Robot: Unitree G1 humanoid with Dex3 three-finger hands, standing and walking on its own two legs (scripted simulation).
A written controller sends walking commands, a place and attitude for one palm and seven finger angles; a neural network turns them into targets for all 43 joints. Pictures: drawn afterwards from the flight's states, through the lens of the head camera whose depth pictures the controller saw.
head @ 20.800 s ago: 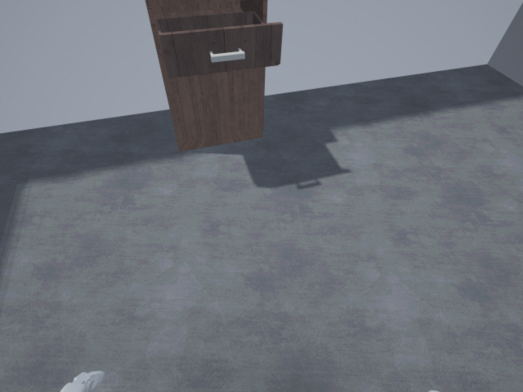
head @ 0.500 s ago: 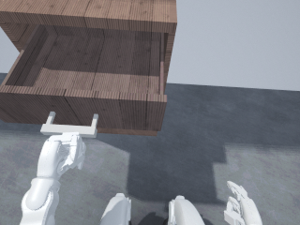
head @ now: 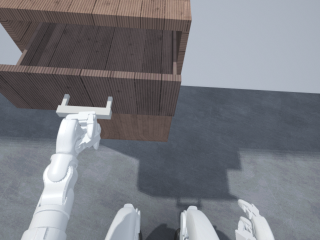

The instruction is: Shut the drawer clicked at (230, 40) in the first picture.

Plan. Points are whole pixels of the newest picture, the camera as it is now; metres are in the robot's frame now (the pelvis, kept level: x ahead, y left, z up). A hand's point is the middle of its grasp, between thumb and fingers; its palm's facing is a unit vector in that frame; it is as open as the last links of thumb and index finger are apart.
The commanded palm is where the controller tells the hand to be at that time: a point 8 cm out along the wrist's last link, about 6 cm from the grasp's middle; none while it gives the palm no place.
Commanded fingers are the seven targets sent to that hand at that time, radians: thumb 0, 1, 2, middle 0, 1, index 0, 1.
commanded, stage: push the drawer shut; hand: left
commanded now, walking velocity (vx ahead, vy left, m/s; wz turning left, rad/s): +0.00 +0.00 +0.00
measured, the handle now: (86, 105) +0.44 +0.20 +0.03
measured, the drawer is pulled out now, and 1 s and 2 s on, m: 0.18 0.05 0.00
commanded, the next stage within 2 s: pull the fist back off the drawer in 1.90 s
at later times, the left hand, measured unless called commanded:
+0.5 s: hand (100, 113) +0.42 +0.17 +0.02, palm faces -0.02 -1.00 -0.05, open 3.3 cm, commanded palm +0.40 +0.21 +0.03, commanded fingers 0.00 0.90 0.90 -1.40 -1.60 -1.40 -1.60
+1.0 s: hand (104, 93) +0.48 +0.17 +0.03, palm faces -0.02 -1.00 -0.04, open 3.3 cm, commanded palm +0.47 +0.21 +0.03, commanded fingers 0.00 0.90 0.90 -1.40 -1.60 -1.40 -1.60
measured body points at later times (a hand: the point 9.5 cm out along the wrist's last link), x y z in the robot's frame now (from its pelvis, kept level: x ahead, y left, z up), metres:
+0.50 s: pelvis +0.00 +0.00 +0.00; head +0.13 +0.01 +0.43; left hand +0.41 +0.22 +0.03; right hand +0.11 -0.27 -0.11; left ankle +0.03 +0.10 -0.62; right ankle +0.03 -0.12 -0.62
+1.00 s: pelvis +0.00 +0.00 -0.01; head +0.15 +0.01 +0.42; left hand +0.48 +0.22 +0.03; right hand +0.05 -0.27 -0.12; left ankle +0.03 +0.10 -0.62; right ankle +0.03 -0.12 -0.62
